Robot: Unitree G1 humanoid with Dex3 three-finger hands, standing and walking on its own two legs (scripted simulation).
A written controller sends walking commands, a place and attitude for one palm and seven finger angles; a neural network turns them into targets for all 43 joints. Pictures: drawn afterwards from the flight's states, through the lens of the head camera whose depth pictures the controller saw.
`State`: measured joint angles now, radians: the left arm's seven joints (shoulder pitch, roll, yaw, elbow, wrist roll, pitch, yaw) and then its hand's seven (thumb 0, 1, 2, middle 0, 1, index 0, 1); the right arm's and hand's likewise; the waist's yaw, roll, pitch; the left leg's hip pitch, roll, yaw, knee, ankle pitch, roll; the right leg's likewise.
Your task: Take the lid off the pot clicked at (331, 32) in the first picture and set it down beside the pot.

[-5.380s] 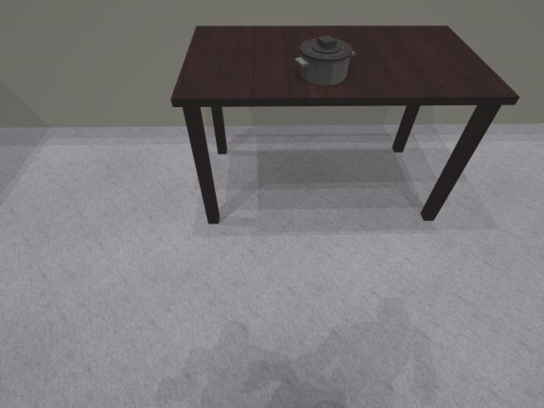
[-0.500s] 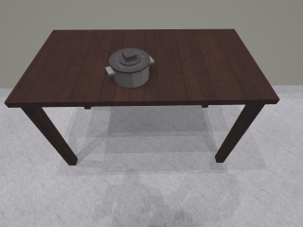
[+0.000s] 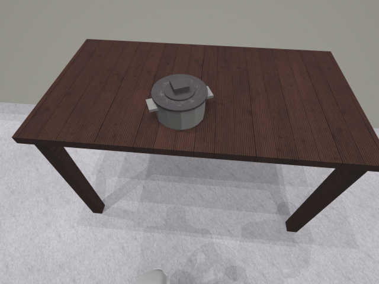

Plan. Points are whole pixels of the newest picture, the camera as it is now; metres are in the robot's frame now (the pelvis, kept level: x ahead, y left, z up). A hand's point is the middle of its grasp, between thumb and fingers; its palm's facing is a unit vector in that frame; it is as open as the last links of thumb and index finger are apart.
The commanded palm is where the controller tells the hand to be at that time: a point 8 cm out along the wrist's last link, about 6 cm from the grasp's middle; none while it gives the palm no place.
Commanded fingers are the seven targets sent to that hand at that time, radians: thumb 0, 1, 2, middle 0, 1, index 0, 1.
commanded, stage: take the last steps up to it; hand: left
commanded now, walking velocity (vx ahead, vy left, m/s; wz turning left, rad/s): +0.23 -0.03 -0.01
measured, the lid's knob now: (179, 85) +0.65 +0.11 +0.03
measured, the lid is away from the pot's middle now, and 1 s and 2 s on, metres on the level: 0.00 0.00 0.00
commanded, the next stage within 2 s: come to a stop and stand still in 0.22 s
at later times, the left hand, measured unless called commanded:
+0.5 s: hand (132, 234) +0.25 +0.19 -0.16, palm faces -0.01 -0.98 -0.22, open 7.4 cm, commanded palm none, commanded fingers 0.00 0.90 0.90 -0.20 -0.30 -0.20 -0.30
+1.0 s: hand (103, 276) +0.15 +0.24 -0.18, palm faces -0.04 -0.97 -0.26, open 7.4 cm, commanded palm none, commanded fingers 0.00 0.90 0.90 -0.20 -0.30 -0.20 -0.30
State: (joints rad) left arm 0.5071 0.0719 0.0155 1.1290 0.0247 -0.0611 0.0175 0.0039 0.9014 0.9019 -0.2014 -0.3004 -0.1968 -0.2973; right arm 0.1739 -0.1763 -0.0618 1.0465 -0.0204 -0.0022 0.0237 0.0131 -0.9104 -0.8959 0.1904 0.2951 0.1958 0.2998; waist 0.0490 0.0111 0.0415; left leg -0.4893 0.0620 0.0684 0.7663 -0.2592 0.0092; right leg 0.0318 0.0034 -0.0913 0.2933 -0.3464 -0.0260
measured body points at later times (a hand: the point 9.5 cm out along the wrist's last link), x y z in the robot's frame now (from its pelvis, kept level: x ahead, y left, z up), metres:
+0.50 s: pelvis +0.15 +0.00 +0.00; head +0.16 +0.00 +0.44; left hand +0.25 +0.24 -0.15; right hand +0.13 -0.22 -0.16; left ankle +0.08 +0.11 -0.74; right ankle +0.23 -0.12 -0.73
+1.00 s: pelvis +0.12 +0.04 -0.02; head +0.08 +0.04 +0.43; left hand +0.15 +0.29 -0.16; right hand +0.16 -0.21 -0.16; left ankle +0.12 +0.14 -0.74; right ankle +0.19 -0.09 -0.73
